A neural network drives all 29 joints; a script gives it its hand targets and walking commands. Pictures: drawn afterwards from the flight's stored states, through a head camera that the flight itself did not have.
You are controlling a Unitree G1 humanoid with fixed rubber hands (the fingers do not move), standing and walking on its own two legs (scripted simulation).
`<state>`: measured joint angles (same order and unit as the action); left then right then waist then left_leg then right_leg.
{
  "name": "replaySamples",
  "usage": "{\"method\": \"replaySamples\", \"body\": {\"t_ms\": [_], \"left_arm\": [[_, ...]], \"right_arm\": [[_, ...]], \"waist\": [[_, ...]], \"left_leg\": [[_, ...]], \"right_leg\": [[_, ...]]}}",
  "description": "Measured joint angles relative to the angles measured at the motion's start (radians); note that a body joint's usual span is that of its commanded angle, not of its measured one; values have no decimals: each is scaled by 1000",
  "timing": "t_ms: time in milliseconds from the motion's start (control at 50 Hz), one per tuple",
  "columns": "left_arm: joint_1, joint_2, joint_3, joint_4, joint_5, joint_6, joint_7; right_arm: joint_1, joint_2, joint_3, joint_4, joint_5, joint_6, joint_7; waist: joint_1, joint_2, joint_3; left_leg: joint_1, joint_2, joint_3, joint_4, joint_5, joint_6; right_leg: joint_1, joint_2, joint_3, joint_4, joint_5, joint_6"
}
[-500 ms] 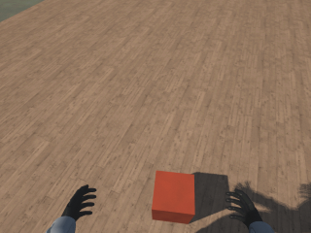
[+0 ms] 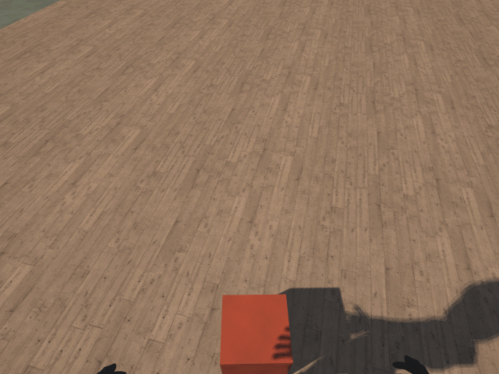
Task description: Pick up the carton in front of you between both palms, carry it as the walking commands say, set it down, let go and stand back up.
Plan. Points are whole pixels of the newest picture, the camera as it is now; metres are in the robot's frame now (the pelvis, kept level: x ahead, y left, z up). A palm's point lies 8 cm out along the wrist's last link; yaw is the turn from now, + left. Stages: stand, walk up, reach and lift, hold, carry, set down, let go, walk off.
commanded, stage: stand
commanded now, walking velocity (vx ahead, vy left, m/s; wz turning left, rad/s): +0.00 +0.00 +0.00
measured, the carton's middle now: (254, 338) +0.34 -0.02 -0.63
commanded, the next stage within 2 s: none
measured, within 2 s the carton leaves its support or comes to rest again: neither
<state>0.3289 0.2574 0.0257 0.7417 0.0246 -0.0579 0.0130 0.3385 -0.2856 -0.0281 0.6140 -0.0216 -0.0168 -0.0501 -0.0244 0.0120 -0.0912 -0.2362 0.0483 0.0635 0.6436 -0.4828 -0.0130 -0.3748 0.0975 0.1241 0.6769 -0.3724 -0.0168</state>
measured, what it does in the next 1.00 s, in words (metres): stands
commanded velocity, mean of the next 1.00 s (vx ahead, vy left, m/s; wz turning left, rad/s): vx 0.00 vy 0.00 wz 0.00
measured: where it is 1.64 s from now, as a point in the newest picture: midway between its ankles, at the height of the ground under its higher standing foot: outside the picture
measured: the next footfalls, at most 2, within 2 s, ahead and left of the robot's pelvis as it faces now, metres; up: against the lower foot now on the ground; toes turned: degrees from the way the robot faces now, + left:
none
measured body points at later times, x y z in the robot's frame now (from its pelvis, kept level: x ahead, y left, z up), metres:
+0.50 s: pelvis +0.00 -0.01 -0.01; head +0.01 -0.01 +0.44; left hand +0.11 +0.25 -0.12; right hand +0.04 -0.29 -0.12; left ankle -0.09 +0.12 -0.72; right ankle -0.02 -0.12 -0.72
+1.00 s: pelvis -0.01 +0.00 +0.00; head +0.00 -0.01 +0.45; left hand +0.09 +0.25 -0.12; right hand -0.01 -0.28 -0.13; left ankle -0.10 +0.12 -0.72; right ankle -0.02 -0.11 -0.72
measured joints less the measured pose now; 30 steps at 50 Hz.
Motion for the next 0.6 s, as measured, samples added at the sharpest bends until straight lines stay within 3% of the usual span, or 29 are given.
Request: {"method": "replaySamples", "body": {"t_ms": [240, 600], "left_arm": [[-26, -8, -18, -4, -6, 34, 17], [-12, 7, -32, 16, -6, 61, 23]], "right_arm": [[40, 19, 22, 34, 8, 31, -12], [51, -2, 13, 78, 3, 61, -9]], "waist": [[-11, -12, 4], [-2, -13, 41]], "left_leg": [[10, 7, 41, 31, -37, -6], [48, 11, 77, 6, -21, -7]], "right_leg": [[-24, 11, 27, 75, -44, -8], [-10, 17, 52, 70, -26, -8]]}}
